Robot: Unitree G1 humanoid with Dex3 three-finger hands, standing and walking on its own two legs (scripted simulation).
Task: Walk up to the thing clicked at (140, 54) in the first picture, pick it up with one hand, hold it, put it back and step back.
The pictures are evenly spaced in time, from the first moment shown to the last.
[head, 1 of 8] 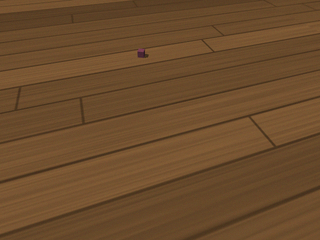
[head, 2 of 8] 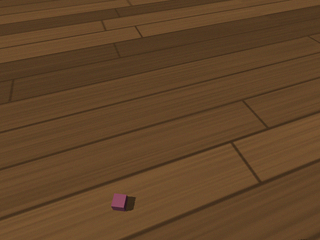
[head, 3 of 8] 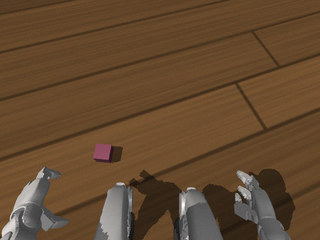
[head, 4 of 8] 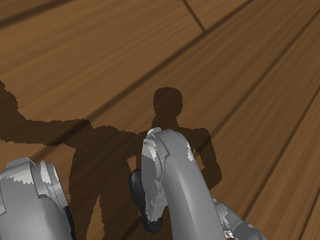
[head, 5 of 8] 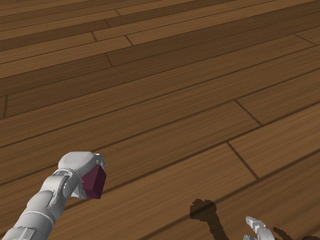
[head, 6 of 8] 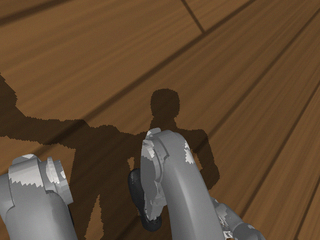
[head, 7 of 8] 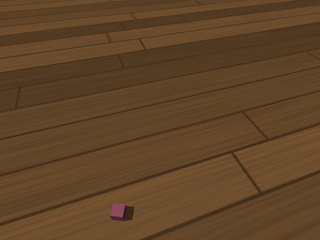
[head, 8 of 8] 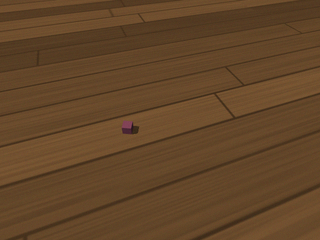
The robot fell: no
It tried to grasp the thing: yes
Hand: left
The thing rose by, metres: 0.67
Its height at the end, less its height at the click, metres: +0.00
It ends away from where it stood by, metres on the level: 0.02
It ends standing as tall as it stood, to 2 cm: yes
